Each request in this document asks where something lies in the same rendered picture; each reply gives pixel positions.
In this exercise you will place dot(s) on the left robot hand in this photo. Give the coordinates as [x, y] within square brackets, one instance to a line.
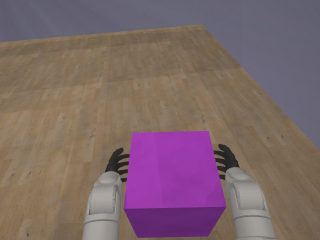
[113, 164]

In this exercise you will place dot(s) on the right robot forearm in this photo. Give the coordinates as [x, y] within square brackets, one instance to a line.
[248, 205]

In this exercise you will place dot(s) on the carton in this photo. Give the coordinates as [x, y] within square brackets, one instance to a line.
[173, 187]

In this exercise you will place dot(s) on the left robot forearm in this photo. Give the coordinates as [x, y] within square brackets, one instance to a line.
[103, 210]

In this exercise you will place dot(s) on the right robot hand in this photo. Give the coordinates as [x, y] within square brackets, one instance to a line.
[229, 159]

